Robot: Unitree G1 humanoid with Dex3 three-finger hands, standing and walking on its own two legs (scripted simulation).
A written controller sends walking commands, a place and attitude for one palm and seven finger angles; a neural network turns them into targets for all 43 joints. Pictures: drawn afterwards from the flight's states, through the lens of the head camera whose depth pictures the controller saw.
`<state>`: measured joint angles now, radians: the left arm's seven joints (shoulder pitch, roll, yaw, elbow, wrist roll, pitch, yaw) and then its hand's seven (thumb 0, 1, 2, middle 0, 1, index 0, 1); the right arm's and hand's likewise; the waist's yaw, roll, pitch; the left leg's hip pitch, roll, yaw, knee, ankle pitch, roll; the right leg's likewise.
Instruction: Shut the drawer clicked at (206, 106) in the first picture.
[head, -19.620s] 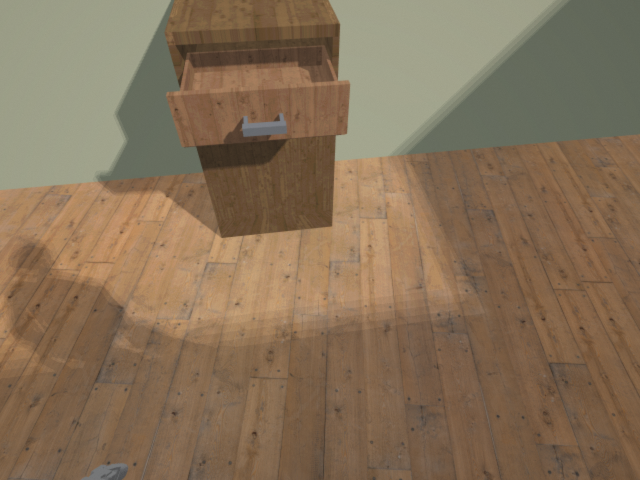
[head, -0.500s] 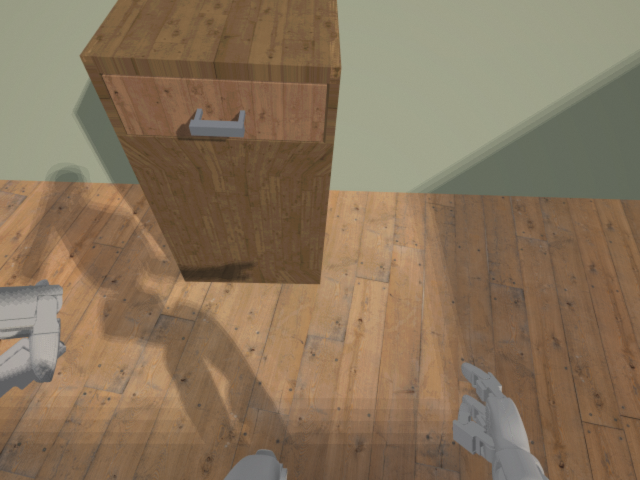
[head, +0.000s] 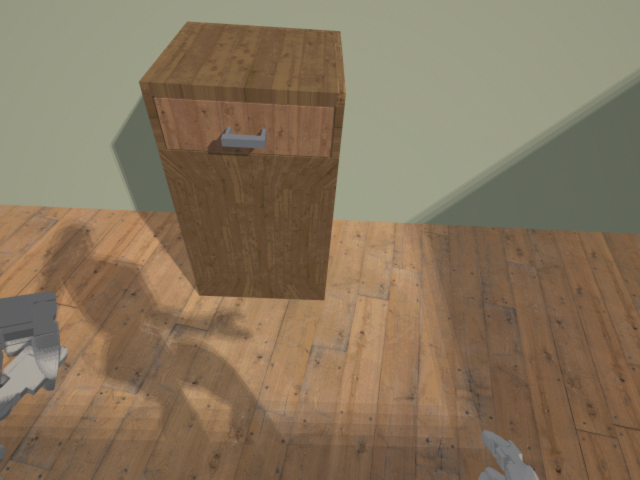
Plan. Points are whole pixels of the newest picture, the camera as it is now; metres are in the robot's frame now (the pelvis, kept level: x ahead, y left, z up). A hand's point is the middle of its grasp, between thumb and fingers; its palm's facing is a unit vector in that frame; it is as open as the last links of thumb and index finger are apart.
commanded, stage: stop stepping back and stand still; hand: left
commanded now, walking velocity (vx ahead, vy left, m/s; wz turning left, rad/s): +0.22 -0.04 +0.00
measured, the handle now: (245, 136) +0.89 +0.22 -0.04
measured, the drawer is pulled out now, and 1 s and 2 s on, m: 0.00 0.00 0.00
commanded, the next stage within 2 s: let the arm hang, fingers relaxed in 0.62 s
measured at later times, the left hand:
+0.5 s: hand out of the picture +0.12 +0.25 +0.17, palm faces +0.42 -0.81 -0.40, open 3.2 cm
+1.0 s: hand out of the picture -0.01 +0.19 -0.16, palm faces +0.06 -0.97 -0.23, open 3.1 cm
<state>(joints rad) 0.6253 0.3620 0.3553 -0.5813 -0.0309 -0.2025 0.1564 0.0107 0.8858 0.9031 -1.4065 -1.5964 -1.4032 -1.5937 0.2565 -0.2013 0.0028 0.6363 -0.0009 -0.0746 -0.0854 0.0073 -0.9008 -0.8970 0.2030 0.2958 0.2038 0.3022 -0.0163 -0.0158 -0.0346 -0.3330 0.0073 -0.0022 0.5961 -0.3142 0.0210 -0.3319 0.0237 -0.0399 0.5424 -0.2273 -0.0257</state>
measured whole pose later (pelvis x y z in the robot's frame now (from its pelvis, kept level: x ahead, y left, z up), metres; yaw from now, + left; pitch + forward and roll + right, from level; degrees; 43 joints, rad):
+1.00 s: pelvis -0.08 +0.00 -0.01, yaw +6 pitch -2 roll +0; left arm 0.27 0.20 0.02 0.80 0.04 0.06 0.03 0.01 0.91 0.90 -1.13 -1.37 -1.13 -1.32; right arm 0.23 -0.20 -0.01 0.87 -0.03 0.02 0.00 0.00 -0.91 -0.90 0.20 0.30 0.20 0.30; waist -0.05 -0.02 0.03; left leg -0.36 -0.01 -0.02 0.61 -0.22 0.01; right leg -0.32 0.00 0.04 0.62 -0.28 0.01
